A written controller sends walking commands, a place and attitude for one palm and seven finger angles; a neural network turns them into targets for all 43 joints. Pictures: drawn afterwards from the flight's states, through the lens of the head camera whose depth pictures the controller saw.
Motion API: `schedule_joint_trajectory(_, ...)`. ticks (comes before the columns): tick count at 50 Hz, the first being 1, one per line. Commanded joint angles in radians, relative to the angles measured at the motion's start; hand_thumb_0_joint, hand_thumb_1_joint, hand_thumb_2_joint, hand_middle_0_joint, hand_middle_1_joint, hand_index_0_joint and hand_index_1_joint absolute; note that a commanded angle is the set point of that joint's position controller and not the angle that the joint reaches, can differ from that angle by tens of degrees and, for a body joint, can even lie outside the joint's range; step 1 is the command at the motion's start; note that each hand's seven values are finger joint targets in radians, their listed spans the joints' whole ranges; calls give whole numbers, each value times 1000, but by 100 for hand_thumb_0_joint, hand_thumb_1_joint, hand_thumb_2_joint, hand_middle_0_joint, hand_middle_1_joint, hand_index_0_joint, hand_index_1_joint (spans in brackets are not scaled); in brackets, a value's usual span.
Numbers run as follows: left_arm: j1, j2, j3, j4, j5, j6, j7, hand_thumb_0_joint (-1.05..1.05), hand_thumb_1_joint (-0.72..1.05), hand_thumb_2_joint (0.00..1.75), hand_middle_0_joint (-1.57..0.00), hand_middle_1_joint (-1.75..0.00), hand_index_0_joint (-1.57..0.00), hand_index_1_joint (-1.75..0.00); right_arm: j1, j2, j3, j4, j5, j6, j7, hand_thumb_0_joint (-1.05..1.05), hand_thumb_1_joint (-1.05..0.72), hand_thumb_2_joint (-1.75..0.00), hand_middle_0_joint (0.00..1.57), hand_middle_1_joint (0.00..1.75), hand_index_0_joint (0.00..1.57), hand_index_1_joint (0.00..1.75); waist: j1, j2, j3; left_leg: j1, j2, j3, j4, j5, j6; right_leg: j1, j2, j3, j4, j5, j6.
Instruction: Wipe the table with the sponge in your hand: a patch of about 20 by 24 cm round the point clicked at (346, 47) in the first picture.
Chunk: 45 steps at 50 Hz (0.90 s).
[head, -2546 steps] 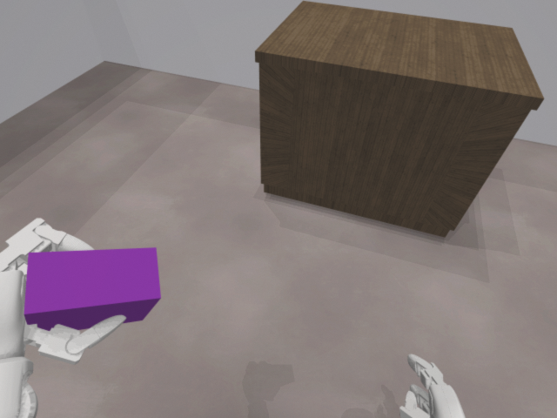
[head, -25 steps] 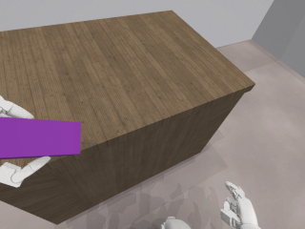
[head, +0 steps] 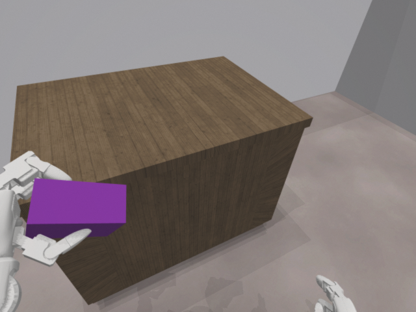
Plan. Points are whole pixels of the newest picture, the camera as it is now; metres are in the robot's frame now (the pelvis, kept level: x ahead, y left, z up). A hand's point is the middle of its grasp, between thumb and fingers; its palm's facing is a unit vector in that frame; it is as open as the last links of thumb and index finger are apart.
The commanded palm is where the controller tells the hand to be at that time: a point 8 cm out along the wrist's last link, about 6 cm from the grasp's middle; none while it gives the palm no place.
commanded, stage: stop stepping back and stand still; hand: left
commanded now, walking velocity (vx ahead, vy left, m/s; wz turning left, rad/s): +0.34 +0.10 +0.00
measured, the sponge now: (89, 211) +0.23 +0.19 +0.16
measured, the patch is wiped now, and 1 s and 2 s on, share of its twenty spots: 1.00 1.00 1.00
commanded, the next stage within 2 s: stand and wait in 0.78 s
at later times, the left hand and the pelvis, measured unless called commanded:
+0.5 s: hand out of the picture +0.10 +0.24 +0.17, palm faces +0.35 -0.87 -0.34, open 10.0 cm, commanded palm +0.05 +0.29 +0.21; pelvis -0.11 +0.01 -0.02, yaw +0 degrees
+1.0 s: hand out of the picture +0.08 +0.21 +0.19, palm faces +0.32 -0.89 -0.33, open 10.0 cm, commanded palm +0.05 +0.27 +0.21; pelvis -0.12 +0.00 -0.01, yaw -2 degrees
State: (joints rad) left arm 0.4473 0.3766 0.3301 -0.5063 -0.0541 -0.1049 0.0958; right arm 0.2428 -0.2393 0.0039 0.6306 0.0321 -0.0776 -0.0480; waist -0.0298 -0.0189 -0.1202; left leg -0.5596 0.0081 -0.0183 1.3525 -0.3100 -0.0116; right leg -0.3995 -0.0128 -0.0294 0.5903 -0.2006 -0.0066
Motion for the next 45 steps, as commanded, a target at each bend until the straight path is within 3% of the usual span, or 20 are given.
schedule_joint_trajectory(1, -163, 243, 160, -271, -14, -77, 25, 0, 10, 130, -120, -160, -120, -160, -124, -102, -43, -154, 0, -66, -7, 0, -90, -90, 20, 30, 20, 30, 7, -68, 19, 230, 42, 8, -358, -112, 59, -270, -254, 186, -279, -297, -81)
schedule_joint_trajectory(5, -87, 254, 215, -406, -12, -91, 47, 0, 10, 130, -120, -160, -120, -160, -62, -108, -54, -201, -5, -99, -25, 0, -90, -90, 20, 30, 20, 30, 20, 158, -180, 390, 49, 77, -1074, -73, 101, 9, -92, 64, 166, -212, -41)
schedule_joint_trajectory(7, -137, 273, 228, -446, 2, -108, 57, 0, 10, 130, -120, -160, -120, -160, -85, -108, -73, -216, -9, -117, -32, 0, -90, -90, 20, 30, 20, 30, 25, 439, -145, 473, 237, -92, -1055, 265, 180, -219, 67, -69, 625, -315, 26)
schedule_joint_trajectory(8, -189, 300, 245, -428, 13, -132, 63, 0, 10, 130, -120, -160, -120, -160, -79, -84, -64, -165, -10, -146, -38, 0, -90, -90, 20, 30, 20, 30, 2, 433, -131, 500, 261, -77, -968, 461, 205, -302, 12, 4, 628, -351, 14)
schedule_joint_trajectory(9, -259, 316, 234, -400, 12, -133, 53, 0, 10, 130, -120, -160, -120, -160, -63, -89, -52, -132, -16, -155, -22, 0, -90, -90, 20, 30, 20, 30, -15, 463, -30, 405, 331, -264, -1014, 323, 255, -393, -23, 92, 763, -339, 17)
schedule_joint_trajectory(10, -243, 219, 177, -226, 18, -128, 43, 0, 10, 130, -120, -160, -120, -160, -70, -63, -41, -82, 3, -155, -11, 0, -90, -90, 20, 30, 20, 30, -2, 183, 177, 282, 340, -251, -1036, 263, 238, -451, -71, 160, 696, -303, -3)
schedule_joint_trajectory(11, -271, 162, 119, -117, 12, -121, 29, 0, 10, 130, -120, -160, -120, -160, -64, -102, -41, -55, 7, -153, -2, 0, -90, -90, 20, 30, 20, 30, 18, 92, 234, 204, 340, -203, -1033, 178, 208, -369, -76, 131, 560, -275, -8)
schedule_joint_trajectory(15, -336, 149, 75, 22, 2, -44, 9, 0, 10, 130, -120, -160, -120, -160, -65, -129, -36, -139, -2, -106, -31, 0, -90, -90, 20, 30, 20, 30, 41, 52, 130, 146, 131, -12, -542, 15, 121, 186, -3, -44, -190, 76, -7)
schedule_joint_trajectory(16, -288, 146, 71, 25, -3, -31, 2, 0, 10, 130, -120, -160, -120, -160, -57, -115, -40, -141, 3, -93, -29, 0, -90, -90, 20, 30, 20, 30, 26, -147, 67, 55, 25, 86, -321, -156, 100, 313, -50, 1, -212, 137, -31)
schedule_joint_trajectory(17, -254, 196, 98, -24, -4, -32, 4, 0, 10, 130, -120, -160, -120, -160, -109, -114, -53, -179, 4, -80, -31, 0, -90, -90, 20, 30, 20, 30, 33, -360, 21, -101, -40, 40, -75, -264, 73, 301, -262, 446, -318, -67, -116)
schedule_joint_trajectory(19, -232, 166, 115, -106, -9, -72, -13, 0, 10, 130, -120, -160, -120, -160, -112, -92, -52, -129, 3, -68, -8, 0, -90, -90, 20, 30, 20, 30, 8, -177, 27, -16, 33, -73, -12, -137, 53, 27, -318, 553, -402, -459, -184)
schedule_joint_trajectory(24, -157, 235, 172, -464, -19, -90, 32, 0, 10, 130, -120, -160, -120, -160, -157, -43, -3, -155, -8, -64, -16, 0, -90, -90, 20, 30, 20, 30, -9, 21, -28, 420, 53, 35, -721, -105, 82, -282, -148, 109, -106, -491, -95)
schedule_joint_trajectory(25, -142, 262, 194, -462, -14, -94, 49, 0, 10, 130, -120, -160, -120, -160, -138, -76, -3, -148, -21, -74, -30, 0, -90, -90, 20, 30, 20, 30, -5, 193, -32, 387, 72, -45, -900, -253, 95, -248, -61, 38, 100, -505, -69)
schedule_joint_trajectory(26, -155, 224, 183, -460, -12, -97, 64, 0, 10, 130, -120, -160, -120, -160, -139, -100, -8, -154, -28, -89, -31, 0, -90, -90, 20, 30, 20, 30, -1, 448, -4, 330, 261, -393, -1127, -521, 178, -296, 61, -56, 447, -430, -7)
schedule_joint_trajectory(27, -262, 228, 172, -477, 9, -99, 73, 0, 10, 130, -120, -160, -120, -160, -162, -93, -19, -172, -15, -111, -23, 0, -90, -90, 20, 30, 20, 30, 3, 446, 71, 168, 367, -520, -1237, -559, 255, -321, 33, 51, 696, -331, 4)
schedule_joint_trajectory(29, -330, 254, 176, -379, 24, -94, 80, 0, 10, 130, -120, -160, -120, -160, -119, -75, -27, -129, -5, -134, -8, 0, -90, -90, 20, 30, 20, 30, 6, 259, 34, 273, 312, -380, -1106, -276, 251, -355, -14, 67, 752, -276, 12)
schedule_joint_trajectory(39, -111, 101, 45, -124, -1, -25, 45, 0, 10, 130, -120, -160, -120, -160, -142, -100, -11, -185, -12, -83, -6, 0, -90, -90, 20, 30, 20, 30, 31, 182, 70, 94, 136, -68, -876, -256, 89, 267, 48, -94, -139, -85, -6)
schedule_joint_trajectory(40, -105, 116, 49, -171, -1, -32, 43, 0, 10, 130, -120, -160, -120, -160, -147, -92, -13, -186, -14, -76, -5, 0, -90, -90, 20, 30, 20, 30, 42, 54, 26, 33, 84, -2, -691, -217, 73, 351, -12, -20, -178, -49, -39)
schedule_joint_trajectory(42, -169, 216, 115, -278, 0, -53, 47, 0, 10, 130, -120, -160, -120, -160, -170, -71, -23, -188, -10, -65, -2, 0, -90, -90, 20, 30, 20, 30, 40, -231, 0, -94, 9, 26, -256, -165, 40, 325, -321, 413, -361, -83, -168)
schedule_joint_trajectory(45, -197, 266, 192, -385, -6, -80, 60, 0, 10, 130, -120, -160, -120, -160, -165, -67, -31, -148, -8, -71, -3, 0, -90, -90, 20, 30, 20, 30, 13, -148, 10, 152, 97, -71, -365, -136, 51, 21, -318, 330, -345, -301, -180)
